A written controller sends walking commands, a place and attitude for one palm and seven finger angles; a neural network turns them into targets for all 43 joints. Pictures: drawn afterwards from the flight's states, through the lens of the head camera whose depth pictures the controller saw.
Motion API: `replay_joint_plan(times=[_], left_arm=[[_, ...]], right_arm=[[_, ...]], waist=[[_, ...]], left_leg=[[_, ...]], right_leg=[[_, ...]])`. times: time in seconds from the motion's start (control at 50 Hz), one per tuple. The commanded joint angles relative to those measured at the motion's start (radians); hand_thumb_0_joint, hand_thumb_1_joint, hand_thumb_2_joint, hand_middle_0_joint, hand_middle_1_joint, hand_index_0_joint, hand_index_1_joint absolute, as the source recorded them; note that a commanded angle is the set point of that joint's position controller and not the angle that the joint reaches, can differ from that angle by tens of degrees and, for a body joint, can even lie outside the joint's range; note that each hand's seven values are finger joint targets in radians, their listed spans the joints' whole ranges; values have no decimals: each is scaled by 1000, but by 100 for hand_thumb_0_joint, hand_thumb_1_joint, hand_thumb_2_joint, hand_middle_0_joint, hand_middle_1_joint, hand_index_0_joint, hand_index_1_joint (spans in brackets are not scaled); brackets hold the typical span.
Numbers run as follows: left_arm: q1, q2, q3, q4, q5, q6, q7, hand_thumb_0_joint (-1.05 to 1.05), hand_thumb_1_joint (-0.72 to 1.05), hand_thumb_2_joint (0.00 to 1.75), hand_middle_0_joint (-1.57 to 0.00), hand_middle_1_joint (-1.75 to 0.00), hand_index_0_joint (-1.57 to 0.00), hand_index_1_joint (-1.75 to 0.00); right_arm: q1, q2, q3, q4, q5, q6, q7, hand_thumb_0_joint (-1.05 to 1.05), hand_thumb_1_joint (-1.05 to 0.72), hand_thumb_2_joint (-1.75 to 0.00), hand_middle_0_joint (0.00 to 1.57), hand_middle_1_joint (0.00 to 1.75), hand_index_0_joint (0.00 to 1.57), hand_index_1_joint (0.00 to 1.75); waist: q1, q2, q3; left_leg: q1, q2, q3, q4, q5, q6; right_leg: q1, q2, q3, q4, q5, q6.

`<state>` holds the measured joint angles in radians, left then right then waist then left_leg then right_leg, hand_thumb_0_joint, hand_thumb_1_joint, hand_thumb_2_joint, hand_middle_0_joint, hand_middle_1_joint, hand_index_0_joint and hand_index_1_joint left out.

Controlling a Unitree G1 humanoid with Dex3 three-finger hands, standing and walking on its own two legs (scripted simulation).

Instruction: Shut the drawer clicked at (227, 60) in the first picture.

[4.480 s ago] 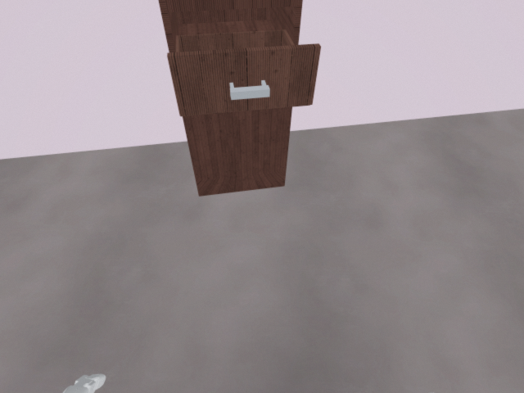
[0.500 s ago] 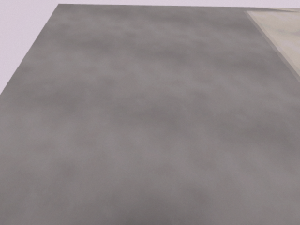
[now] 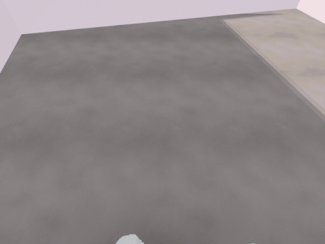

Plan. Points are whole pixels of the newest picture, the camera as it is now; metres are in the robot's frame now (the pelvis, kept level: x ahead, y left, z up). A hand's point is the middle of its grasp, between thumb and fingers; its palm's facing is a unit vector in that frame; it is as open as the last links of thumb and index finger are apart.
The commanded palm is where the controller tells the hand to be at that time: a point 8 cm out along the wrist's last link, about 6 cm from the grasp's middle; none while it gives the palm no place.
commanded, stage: walk to a spot facing it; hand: left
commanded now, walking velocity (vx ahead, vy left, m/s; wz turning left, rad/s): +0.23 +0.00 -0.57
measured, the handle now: out of the picture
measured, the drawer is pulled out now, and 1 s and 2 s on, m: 0.30 0.30 0.30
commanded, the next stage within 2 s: turn to face it in 0.52 s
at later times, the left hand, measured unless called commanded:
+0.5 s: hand (99, 210) +0.24 +0.23 -0.17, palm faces -0.26 -0.94 -0.21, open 7.4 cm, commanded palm none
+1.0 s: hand (139, 195) +0.30 +0.11 -0.17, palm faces -0.32 -0.94 -0.14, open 7.4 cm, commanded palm none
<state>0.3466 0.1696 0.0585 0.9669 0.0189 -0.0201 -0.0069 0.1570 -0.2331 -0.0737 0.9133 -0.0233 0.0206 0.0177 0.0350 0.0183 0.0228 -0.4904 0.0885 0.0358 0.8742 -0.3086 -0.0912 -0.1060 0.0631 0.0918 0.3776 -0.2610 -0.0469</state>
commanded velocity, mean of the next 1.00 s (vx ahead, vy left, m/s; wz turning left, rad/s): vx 0.02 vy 0.00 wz -0.11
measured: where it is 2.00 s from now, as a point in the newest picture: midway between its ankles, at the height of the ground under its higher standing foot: outside the picture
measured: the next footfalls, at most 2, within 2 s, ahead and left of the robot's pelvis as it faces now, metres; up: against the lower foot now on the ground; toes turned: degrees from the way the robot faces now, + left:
left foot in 0.12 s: +0.14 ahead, +0.14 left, +0.00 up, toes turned -1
right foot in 0.66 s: +0.13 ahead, -0.10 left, +0.00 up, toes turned -32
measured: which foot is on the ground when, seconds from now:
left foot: up 0.00-0.10, down 0.12-0.66, up 0.68-1.00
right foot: down 0.00-0.12, up 0.14-0.64, down 0.66-1.00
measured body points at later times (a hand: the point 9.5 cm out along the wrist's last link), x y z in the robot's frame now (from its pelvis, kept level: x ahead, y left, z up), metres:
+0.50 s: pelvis +0.10 +0.05 +0.00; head +0.13 +0.06 +0.45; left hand +0.25 +0.28 -0.15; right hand +0.03 -0.19 -0.14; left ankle +0.10 +0.14 -0.74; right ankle +0.08 -0.09 -0.68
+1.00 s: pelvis +0.13 +0.01 -0.01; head +0.15 +0.01 +0.44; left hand +0.31 +0.16 -0.16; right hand +0.06 -0.21 -0.17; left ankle +0.17 +0.11 -0.71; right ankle +0.09 -0.08 -0.74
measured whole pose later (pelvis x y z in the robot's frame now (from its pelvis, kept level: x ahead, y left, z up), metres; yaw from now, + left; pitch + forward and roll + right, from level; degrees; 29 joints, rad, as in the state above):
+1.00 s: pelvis +0.13 +0.01 -0.01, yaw -18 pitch -1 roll -1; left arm 0.11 0.11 0.03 0.94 0.02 0.01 0.03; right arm 0.28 -0.14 -0.05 1.02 -0.01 0.05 0.00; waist -0.05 0.00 0.05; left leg -0.39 0.09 0.11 0.87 -0.44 -0.06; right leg -0.21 -0.07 -0.24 0.54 -0.30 -0.03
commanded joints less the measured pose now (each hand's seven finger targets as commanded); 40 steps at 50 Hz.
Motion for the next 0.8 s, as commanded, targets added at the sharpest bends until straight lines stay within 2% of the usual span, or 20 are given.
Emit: replay_joint_plan(times=[0.0,0.04,0.06,0.08,0.1,0.12,0.14,0.2,0.26,0.32,0.4,0.52,0.56,0.6,0.62,0.64,0.66,0.7,0.74,0.78], left_arm=[[13,214,54,-55,8,-23,15,0,90,90,-20,-30,-20,-30],[-16,217,57,-55,2,-17,13,0,90,90,-20,-30,-20,-30],[-38,203,57,-58,-2,-14,12,0,90,90,-20,-30,-20,-30],[-37,159,50,-68,-10,-12,5,0,90,90,-20,-30,-20,-30],[-10,97,41,-80,-20,-11,-7,0,90,90,-20,-30,-20,-30],[-16,125,48,-82,-7,-7,-6,0,90,90,-20,-30,-20,-30],[-18,139,57,-78,5,0,-12,0,90,90,-20,-30,-20,-30],[-8,124,61,-36,11,27,-33,0,90,90,-20,-30,-20,-30],[21,87,58,-29,7,49,-26,0,90,90,-20,-30,-20,-30],[-14,74,56,-46,6,63,-23,0,90,90,-20,-30,-20,-30],[-118,65,49,-89,7,71,-23,0,90,90,-20,-30,-20,-30],[-248,65,35,-144,7,61,-21,0,90,90,-20,-30,-20,-30],[-237,75,35,-151,7,50,-20,0,90,90,-20,-30,-20,-30],[-129,125,40,-123,12,27,-10,0,90,90,-20,-30,-20,-30],[-29,222,57,-90,22,7,6,0,90,90,-20,-30,-20,-30],[38,297,67,-58,1,3,18,0,90,90,-20,-30,-20,-30],[17,262,55,-55,-8,7,32,0,90,90,-20,-30,-20,-30],[-115,190,36,-71,-3,3,44,0,90,90,-20,-30,-20,-30],[-200,140,5,-75,-2,-4,43,0,90,90,-20,-30,-20,-30],[-233,134,3,-76,1,-2,40,0,90,90,-20,-30,-20,-30]], right_arm=[[-112,-51,-5,-134,8,-53,-8,0,-90,-90,20,30,20,30],[-40,-53,-3,-112,11,-62,-18,0,-90,-90,20,30,20,30],[50,-71,-7,-83,11,-68,-29,0,-90,-90,20,30,20,30],[169,-141,-18,-46,7,-77,-44,0,-90,-90,20,30,20,30],[268,-253,-44,-28,-3,-77,-45,0,-90,-90,20,30,20,30],[262,-253,-33,-44,1,-64,-44,0,-90,-90,20,30,20,30],[178,-204,-21,-69,-2,-58,-41,0,-90,-90,20,30,20,30],[46,-94,16,-84,3,-68,-49,0,-90,-90,20,30,20,30],[100,-72,19,-51,8,-75,-57,0,-90,-90,20,30,20,30],[131,-69,15,-33,10,-72,-59,0,-90,-90,20,30,20,30],[173,-73,-1,-8,4,-63,-56,0,-90,-90,20,30,20,30],[207,-111,-20,20,-6,-43,-43,0,-90,-90,20,30,20,30],[198,-134,-28,20,-7,-39,-39,0,-90,-90,20,30,20,30],[216,-129,-27,19,4,-36,-31,0,-90,-90,20,30,20,30],[238,-71,-11,6,14,-33,-23,0,-90,-90,20,30,20,30],[184,-20,8,-26,18,-24,-30,0,-90,-90,20,30,20,30],[165,-31,11,-22,22,-11,-45,0,-90,-90,20,30,20,30],[170,-6,19,24,17,0,-41,0,-90,-90,20,30,20,30],[215,3,22,72,11,10,-41,0,-90,-90,20,30,20,30],[239,16,23,93,13,19,-39,0,-90,-90,20,30,20,30]], waist=[[18,-160,40],[-19,-154,24],[-64,-121,1],[-107,11,-75],[-134,327,-150],[-124,262,-103],[-88,164,-12],[-21,145,73],[-9,148,14],[-13,116,-5],[-40,113,9],[-82,164,19],[-71,168,-11],[-11,77,-84],[31,-179,-183],[45,-301,-238],[37,-211,-247],[-13,-162,-166],[-65,-117,-82],[-77,-135,-29]], left_leg=[[12,-27,-8,-168,-58,21],[189,-58,17,-305,17,28],[358,-59,11,-422,83,35],[571,47,-76,-491,59,56],[703,356,-415,-575,-14,132],[571,442,-500,-653,-126,192],[425,407,-428,-682,-186,209],[248,277,-150,-688,5,151],[314,238,8,-620,386,144],[359,247,71,-589,513,169],[418,272,104,-564,550,202],[423,302,170,-489,561,201],[436,309,191,-422,585,179],[343,277,235,-190,599,108],[87,176,273,52,265,50],[-57,42,179,261,-339,10],[-41,59,34,299,-347,31],[-25,61,-6,321,-218,35],[55,53,-11,233,-141,29],[100,34,13,153,-116,25]], right_leg=[[-11,-278,316,-88,166,-150],[-94,-235,286,-23,197,-115],[-183,-179,253,68,179,-79],[-303,-86,176,255,99,-39],[-510,28,14,563,-297,27],[-535,-25,-19,728,-335,43],[-528,-77,-26,781,-290,48],[-473,-130,-67,844,-105,68],[-464,-123,-77,862,-38,92],[-492,-132,-93,839,-12,108],[-518,-153,-130,704,-10,117],[-392,-133,-195,423,-90,90],[-317,-112,-208,322,-97,68],[-64,-100,-199,107,84,39],[213,-303,50,51,405,-33],[254,-504,251,76,883,-151],[211,-493,147,75,893,-199],[88,-405,51,31,684,-148],[-70,-356,-72,-7,600,-107],[-140,-345,-136,-33,513,-100]])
